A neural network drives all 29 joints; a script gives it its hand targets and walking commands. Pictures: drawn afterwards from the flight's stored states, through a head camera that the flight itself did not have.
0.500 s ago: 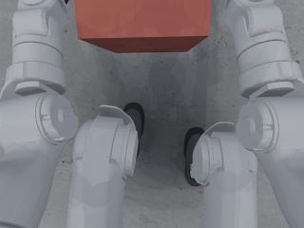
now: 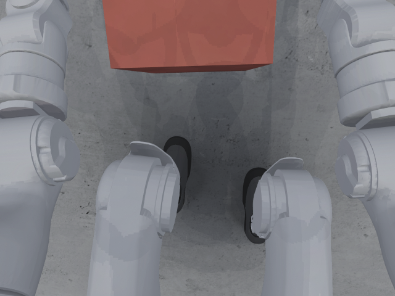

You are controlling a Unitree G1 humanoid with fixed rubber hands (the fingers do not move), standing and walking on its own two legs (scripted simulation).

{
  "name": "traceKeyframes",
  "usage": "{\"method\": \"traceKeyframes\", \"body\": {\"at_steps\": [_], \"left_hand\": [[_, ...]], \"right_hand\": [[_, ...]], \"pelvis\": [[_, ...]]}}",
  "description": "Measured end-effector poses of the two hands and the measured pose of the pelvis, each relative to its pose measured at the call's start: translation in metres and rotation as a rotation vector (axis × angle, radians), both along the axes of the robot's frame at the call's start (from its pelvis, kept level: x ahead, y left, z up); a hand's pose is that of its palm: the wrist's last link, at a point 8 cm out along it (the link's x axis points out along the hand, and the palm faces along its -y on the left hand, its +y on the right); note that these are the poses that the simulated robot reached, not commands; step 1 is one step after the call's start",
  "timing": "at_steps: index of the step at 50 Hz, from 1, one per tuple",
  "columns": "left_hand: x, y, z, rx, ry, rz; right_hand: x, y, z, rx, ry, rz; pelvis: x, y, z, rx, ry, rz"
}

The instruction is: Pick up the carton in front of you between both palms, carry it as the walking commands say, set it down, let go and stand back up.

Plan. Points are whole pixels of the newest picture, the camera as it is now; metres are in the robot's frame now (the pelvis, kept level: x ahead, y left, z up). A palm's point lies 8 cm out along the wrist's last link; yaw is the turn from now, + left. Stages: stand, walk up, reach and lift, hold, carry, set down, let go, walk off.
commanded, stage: set down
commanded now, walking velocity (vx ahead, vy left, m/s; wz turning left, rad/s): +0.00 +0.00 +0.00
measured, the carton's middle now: (194, 6) +0.53 +0.11 -0.25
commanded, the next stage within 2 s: let go in 0.94 s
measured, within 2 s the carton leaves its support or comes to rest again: neither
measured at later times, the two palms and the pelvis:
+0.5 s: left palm out of the picture +0.53 +0.30 +0.01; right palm out of the picture +0.60 -0.08 +0.01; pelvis +0.01 +0.00 +0.11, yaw +0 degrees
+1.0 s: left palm out of the picture +0.52 +0.31 +0.16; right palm out of the picture +0.59 -0.08 +0.16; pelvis +0.03 +0.01 +0.25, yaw +2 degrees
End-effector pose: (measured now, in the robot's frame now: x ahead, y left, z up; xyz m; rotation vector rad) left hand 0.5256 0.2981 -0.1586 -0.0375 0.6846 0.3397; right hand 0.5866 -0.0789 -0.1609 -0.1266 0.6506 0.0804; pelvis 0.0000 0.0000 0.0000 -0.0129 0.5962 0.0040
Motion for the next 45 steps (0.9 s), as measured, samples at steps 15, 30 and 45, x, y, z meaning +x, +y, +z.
{"method": "traceKeyframes", "body": {"at_steps": [15, 30, 45], "left_hand": [[-0.002, 0.002, 0.114, 0.001, -0.033, -0.015], [0.000, 0.012, 0.195, 0.016, -0.044, -0.021], [-0.003, 0.014, 0.292, 0.006, -0.052, -0.032]], "right_hand": [[0.009, 0.011, 0.121, -0.014, -0.005, -0.036], [0.010, 0.002, 0.197, -0.015, -0.027, -0.038], [0.010, 0.001, 0.295, -0.011, -0.023, -0.037]], "pelvis": [[0.003, -0.001, 0.067, -0.028, 0.123, 0.032], [0.016, 0.004, 0.141, -0.035, 0.205, 0.041], [0.030, 0.006, 0.228, -0.036, 0.207, 0.057]]}}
